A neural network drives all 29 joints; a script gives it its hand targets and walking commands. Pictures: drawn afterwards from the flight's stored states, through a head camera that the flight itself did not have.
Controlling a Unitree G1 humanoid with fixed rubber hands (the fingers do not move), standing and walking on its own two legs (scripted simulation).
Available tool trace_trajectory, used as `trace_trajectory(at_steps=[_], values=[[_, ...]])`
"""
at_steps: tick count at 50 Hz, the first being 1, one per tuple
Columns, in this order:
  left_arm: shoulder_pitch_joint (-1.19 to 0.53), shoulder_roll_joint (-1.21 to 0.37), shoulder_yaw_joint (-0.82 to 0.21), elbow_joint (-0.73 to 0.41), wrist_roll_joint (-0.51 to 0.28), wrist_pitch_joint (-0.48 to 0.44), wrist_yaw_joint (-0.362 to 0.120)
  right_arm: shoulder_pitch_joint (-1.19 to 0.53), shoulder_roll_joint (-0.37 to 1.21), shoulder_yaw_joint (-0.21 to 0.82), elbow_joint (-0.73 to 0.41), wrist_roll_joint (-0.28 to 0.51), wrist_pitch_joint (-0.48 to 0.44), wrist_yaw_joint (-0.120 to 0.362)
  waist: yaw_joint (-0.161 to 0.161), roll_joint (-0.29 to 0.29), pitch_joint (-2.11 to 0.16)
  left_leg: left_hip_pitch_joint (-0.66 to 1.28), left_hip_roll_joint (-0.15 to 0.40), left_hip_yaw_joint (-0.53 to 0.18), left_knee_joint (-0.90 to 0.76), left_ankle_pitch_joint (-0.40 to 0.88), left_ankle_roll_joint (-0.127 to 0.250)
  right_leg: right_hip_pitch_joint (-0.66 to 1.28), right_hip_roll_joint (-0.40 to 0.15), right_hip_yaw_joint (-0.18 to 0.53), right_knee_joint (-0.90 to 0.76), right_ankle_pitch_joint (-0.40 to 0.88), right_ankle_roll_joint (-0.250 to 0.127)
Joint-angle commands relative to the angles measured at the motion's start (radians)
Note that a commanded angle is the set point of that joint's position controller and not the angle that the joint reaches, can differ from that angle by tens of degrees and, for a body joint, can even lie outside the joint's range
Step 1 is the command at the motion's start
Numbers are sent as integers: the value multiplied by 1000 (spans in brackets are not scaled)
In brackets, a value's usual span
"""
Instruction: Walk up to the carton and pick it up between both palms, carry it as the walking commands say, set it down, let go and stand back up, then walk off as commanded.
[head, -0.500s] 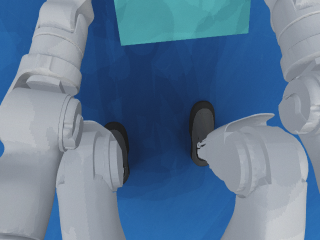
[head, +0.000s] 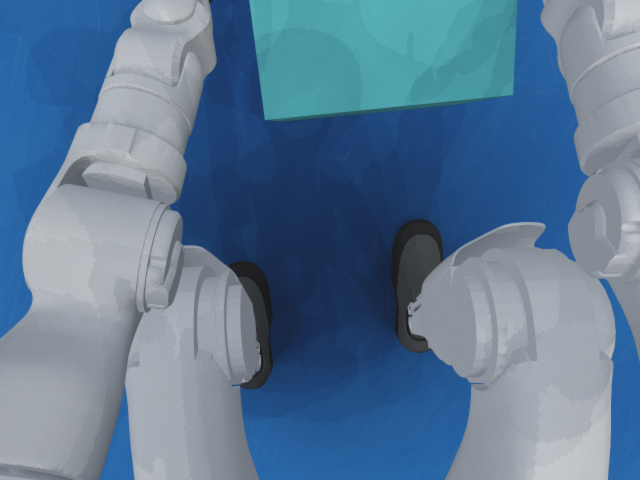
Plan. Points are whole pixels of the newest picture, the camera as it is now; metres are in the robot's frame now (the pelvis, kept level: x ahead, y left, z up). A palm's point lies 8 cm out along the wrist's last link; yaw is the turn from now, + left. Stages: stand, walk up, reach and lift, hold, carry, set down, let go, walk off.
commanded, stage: reach and lift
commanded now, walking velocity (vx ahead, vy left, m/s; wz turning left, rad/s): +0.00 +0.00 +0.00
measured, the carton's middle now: (369, 1) +0.53 -0.08 -0.25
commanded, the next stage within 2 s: none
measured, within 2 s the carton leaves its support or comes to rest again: leaves its support in 0.02 s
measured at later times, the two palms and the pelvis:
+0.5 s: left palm out of the picture +0.55 +0.10 -0.16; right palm out of the picture +0.54 -0.22 -0.13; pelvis -0.02 +0.00 +0.01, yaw +0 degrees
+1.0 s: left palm out of the picture +0.54 +0.08 -0.12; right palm out of the picture +0.54 -0.23 -0.09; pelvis -0.02 -0.01 +0.04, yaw +0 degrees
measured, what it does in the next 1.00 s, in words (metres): stands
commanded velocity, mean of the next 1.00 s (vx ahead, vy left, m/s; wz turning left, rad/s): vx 0.00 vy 0.00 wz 0.00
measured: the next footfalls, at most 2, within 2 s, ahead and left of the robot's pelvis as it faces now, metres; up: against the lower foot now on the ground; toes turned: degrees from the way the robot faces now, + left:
none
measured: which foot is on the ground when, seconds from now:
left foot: down 0.00-1.00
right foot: down 0.00-1.00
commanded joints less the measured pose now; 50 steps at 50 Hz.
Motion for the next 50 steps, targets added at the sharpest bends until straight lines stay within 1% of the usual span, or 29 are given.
trace_trajectory(at_steps=[1,2,3,7,9,10,11,14,15,17,18,20,21,22,23,26,27,28,31,32,34,35,38,39,41,42,44,47,50], values=[[-726,-834,-166,-436,-77,-98,-225,-404,903,149,-205,70,-6,236,-61,86,-1261,404,-58,110,-240,449,20,677,115,-78,-128,475,-40],[-737,-879,-181,-441,-87,-90,-225,-403,877,134,-211,56,-9,229,-103,139,-1297,435,-61,113,-245,454,8,688,114,-80,-131,492,-48],[-745,-854,-182,-460,-92,-96,-225,-430,925,171,-236,79,-10,224,-36,91,-1321,404,-68,122,-237,467,20,718,127,-69,-128,519,-41],[-822,-875,-211,-543,-122,-86,-213,-501,940,203,-357,114,-4,219,-60,84,-1556,509,-68,127,-247,502,26,860,129,-86,-137,562,-37],[-770,-882,-171,-492,-89,-81,-213,-504,970,216,-326,128,8,219,-19,66,-1526,512,-64,135,-237,507,30,815,136,-89,-137,544,-23],[-805,-889,-186,-560,-113,-76,-213,-501,965,213,-381,123,10,214,-57,40,-1612,537,-65,128,-253,494,39,892,136,-100,-137,565,-26],[-808,-876,-163,-536,-86,-75,-209,-484,1008,212,-308,122,23,218,-6,44,-1566,504,-66,137,-256,457,37,877,134,-86,-141,530,-21],[-860,-905,-206,-605,-122,-53,-213,-526,985,217,-389,111,39,215,-73,42,-1683,556,-66,140,-264,446,30,937,138,-111,-152,528,-25],[-870,-914,-195,-588,-99,-49,-221,-513,969,205,-337,109,46,212,-66,91,-1605,489,-60,153,-264,371,25,893,138,-91,-182,454,-29],[-884,-876,-175,-588,-89,-40,-225,-459,1021,187,-263,70,76,226,-54,26,-1545,466,-58,151,-287,335,35,850,133,-104,-176,401,-26],[-861,-923,-177,-566,-83,-33,-231,-473,1010,171,-278,73,69,227,-49,82,-1535,444,-53,155,-285,319,33,842,135,-91,-186,382,-36],[-968,-918,-229,-681,-120,-32,-231,-380,1072,124,-202,36,100,242,-110,74,-1569,525,-54,155,-309,312,26,818,130,-126,-188,365,-42],[-994,-933,-244,-681,-146,-27,-237,-418,1061,148,-255,39,99,242,-108,81,-1622,518,-58,151,-296,324,28,861,126,-108,-193,378,-50],[-1027,-944,-262,-701,-170,-22,-234,-418,1039,125,-267,25,104,238,-159,95,-1680,562,-55,138,-303,334,26,871,129,-120,-196,400,-54],[-1031,-932,-241,-731,-174,-17,-228,-464,1036,145,-325,25,111,235,-134,60,-1738,561,-57,140,-313,339,29,920,131,-125,-192,408,-52],[-1034,-963,-241,-786,-189,5,-226,-495,1056,162,-473,29,131,222,-161,46,-1970,670,-70,156,-312,405,24,1043,124,-126,-215,463,-44],[-1001,-962,-239,-764,-168,14,-217,-510,1079,164,-456,48,134,229,-111,83,-1941,682,-71,155,-337,414,21,992,134,-135,-209,463,-41],[-1062,-978,-263,-807,-189,21,-208,-536,1042,162,-497,33,140,230,-161,80,-2002,760,-77,135,-338,454,15,967,128,-147,-209,474,-47],[-1016,-988,-225,-768,-141,32,-209,-466,1122,157,-442,23,171,252,-87,83,-1929,726,-79,159,-359,437,16,918,134,-140,-236,415,-41],[-947,-1005,-207,-709,-121,44,-207,-510,1093,169,-532,38,165,257,-73,108,-1961,772,-78,145,-364,477,22,902,131,-135,-223,444,-40],[-919,-978,-153,-659,-85,45,-217,-433,1147,147,-435,-11,194,280,-65,39,-1842,686,-78,146,-392,412,30,833,127,-143,-253,358,-32],[-845,-984,-140,-601,-39,58,-220,-390,1168,150,-417,-16,199,296,-13,48,-1823,655,-73,162,-409,417,28,830,129,-149,-243,370,-28],[-724,-990,-73,-528,34,72,-246,-366,1158,158,-419,-75,203,301,-19,-1,-1797,565,-75,165,-406,378,32,858,128,-142,-275,363,-19],[-744,-969,-74,-584,41,64,-243,-389,1176,217,-440,-55,211,308,46,-46,-1847,545,-71,172,-397,398,39,900,133,-138,-254,406,-9],[-810,-952,-99,-663,6,55,-249,-394,1194,240,-501,-44,208,296,30,-101,-1974,527,-72,172,-387,413,43,1034,138,-117,-273,486,-7],[-761,-975,-70,-567,29,69,-259,-376,1173,230,-447,-70,213,291,-2,-96,-1895,482,-71,171,-396,352,39,1028,143,-126,-285,458,-4],[-861,-976,-132,-693,-10,68,-256,-418,1203,253,-500,-15,211,275,28,-62,-1990,479,-69,183,-387,328,47,1114,157,-108,-277,489,-10],[-1037,-987,-241,-940,-117,88,-245,-487,1168,304,-670,32,230,236,-43,-37,-2376,669,-83,184,-395,413,27,1355,162,-107,-287,588,-18],[-1087,-944,-249,-1029,-125,112,-226,-493,1234,332,-726,75,265,192,-13,-39,-2553,727,-92,206,-389,458,27,1485,177,-92,-281,672,-10]])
